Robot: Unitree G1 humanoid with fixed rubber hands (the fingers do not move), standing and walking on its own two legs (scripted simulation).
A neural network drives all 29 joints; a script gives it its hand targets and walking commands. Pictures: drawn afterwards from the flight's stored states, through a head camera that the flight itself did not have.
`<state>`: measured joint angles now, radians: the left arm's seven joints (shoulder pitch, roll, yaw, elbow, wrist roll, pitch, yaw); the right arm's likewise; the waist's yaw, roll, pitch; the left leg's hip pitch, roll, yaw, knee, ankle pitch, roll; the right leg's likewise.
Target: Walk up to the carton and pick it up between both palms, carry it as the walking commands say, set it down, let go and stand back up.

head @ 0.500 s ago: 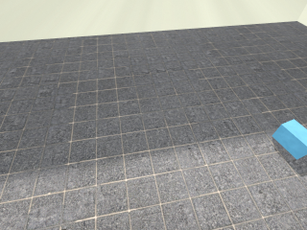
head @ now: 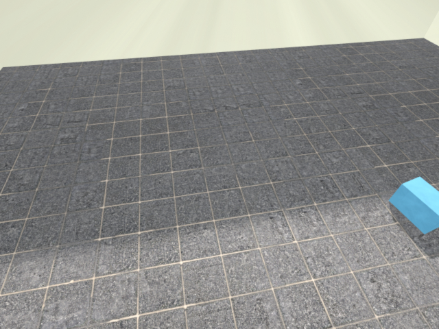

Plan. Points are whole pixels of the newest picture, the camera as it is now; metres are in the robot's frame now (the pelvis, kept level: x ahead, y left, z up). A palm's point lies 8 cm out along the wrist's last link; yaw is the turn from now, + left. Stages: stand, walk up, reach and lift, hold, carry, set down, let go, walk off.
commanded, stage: stand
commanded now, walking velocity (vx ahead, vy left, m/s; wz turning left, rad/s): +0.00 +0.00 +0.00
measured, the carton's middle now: (422, 204) +0.92 -1.08 -0.70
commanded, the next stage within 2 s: walk up in 1.04 s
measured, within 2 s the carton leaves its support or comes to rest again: neither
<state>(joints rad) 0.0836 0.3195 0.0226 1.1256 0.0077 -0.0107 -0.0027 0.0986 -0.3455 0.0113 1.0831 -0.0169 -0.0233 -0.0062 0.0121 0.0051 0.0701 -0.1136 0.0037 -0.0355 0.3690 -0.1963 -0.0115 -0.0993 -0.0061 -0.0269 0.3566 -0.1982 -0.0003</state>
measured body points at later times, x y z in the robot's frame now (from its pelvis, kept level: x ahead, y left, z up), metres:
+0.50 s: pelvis +0.00 +0.00 +0.00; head +0.00 +0.00 +0.45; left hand +0.08 +0.30 -0.13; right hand +0.09 -0.29 -0.13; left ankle +0.01 +0.13 -0.75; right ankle +0.00 -0.12 -0.75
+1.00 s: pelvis +0.00 +0.01 +0.00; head +0.01 +0.01 +0.45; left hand +0.08 +0.30 -0.13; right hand +0.09 -0.29 -0.13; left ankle +0.01 +0.13 -0.75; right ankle +0.00 -0.12 -0.75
